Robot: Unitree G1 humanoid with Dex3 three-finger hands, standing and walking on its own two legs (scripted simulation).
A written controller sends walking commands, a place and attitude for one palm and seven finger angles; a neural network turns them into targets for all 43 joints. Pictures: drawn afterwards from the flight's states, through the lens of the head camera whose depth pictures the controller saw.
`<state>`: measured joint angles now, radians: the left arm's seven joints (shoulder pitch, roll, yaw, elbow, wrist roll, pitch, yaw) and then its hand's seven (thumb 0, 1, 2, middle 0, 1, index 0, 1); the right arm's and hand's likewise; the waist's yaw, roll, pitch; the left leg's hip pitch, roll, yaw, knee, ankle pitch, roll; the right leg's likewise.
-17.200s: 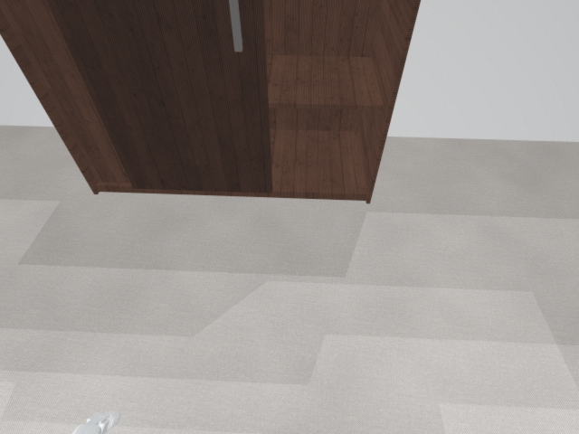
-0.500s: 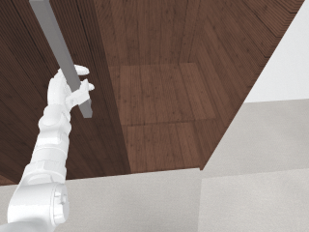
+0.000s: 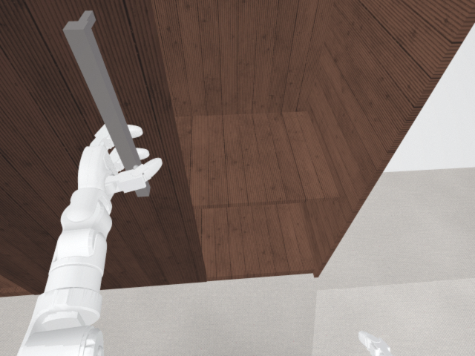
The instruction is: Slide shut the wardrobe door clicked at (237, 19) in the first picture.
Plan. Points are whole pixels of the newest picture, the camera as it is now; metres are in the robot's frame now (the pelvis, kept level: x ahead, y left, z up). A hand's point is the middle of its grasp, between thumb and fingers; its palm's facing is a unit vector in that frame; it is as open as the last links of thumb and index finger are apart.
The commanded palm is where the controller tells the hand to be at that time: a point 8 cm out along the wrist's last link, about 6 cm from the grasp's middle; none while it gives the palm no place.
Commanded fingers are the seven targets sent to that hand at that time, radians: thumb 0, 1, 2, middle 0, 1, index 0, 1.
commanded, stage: move the hooked fingers beside the handle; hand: left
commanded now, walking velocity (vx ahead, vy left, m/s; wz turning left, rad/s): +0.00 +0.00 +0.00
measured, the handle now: (121, 122) +0.46 +0.21 +0.16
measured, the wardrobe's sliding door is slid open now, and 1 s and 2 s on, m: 0.46 0.46 0.46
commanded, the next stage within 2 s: none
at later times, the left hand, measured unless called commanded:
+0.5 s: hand (133, 169) +0.40 +0.18 +0.11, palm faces +0.08 -1.00 -0.02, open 14.0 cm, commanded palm +0.35 +0.26 +0.11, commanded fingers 0.00 -0.50 0.30 -0.30 -1.20 -0.30 -1.20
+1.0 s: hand (79, 184) +0.36 +0.26 +0.12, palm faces +0.15 -0.99 -0.05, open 14.1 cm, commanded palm +0.34 +0.29 +0.11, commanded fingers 0.00 -0.50 0.30 -0.30 -1.20 -0.30 -1.20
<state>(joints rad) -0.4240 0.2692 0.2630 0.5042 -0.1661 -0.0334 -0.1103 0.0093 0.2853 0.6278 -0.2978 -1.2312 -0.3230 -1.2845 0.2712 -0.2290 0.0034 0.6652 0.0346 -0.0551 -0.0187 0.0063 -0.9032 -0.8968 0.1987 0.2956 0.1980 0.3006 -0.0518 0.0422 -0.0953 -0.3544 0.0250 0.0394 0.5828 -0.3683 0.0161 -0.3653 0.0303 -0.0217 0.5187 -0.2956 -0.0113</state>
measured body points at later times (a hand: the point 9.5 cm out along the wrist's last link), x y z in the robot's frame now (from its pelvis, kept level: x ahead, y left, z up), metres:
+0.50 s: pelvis -0.02 -0.01 +0.00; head +0.01 -0.01 +0.45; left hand +0.39 +0.24 +0.11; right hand +0.05 -0.28 -0.12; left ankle -0.05 +0.10 -0.73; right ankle -0.03 -0.12 -0.73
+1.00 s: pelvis -0.05 -0.01 -0.01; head -0.01 -0.01 +0.44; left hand +0.34 +0.31 +0.12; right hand +0.03 -0.27 -0.12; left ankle -0.05 +0.10 -0.73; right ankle -0.03 -0.12 -0.73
